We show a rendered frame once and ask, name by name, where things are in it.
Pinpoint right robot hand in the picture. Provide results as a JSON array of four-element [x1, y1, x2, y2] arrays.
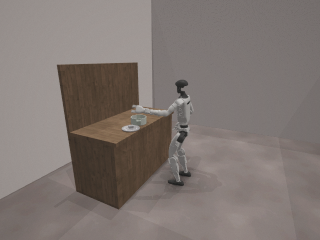
[[173, 122, 181, 133]]

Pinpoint robot head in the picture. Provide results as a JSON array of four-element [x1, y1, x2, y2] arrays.
[[175, 79, 189, 99]]

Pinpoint pot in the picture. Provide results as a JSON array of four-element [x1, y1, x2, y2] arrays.
[[131, 114, 147, 126]]

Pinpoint left robot forearm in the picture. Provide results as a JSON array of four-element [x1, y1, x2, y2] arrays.
[[143, 108, 168, 117]]

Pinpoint lid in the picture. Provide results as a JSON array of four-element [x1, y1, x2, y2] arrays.
[[121, 125, 140, 132]]

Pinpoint robot right upper arm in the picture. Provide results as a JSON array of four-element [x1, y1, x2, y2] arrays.
[[187, 95, 194, 115]]

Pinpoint table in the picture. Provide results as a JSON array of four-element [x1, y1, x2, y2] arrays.
[[57, 62, 174, 210]]

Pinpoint robot left upper arm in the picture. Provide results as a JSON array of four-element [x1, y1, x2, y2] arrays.
[[164, 99, 184, 117]]

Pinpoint humanoid robot torso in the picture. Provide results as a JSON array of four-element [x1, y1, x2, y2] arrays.
[[176, 97, 191, 137]]

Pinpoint left robot hand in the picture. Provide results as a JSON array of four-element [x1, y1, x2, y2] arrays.
[[131, 105, 144, 114]]

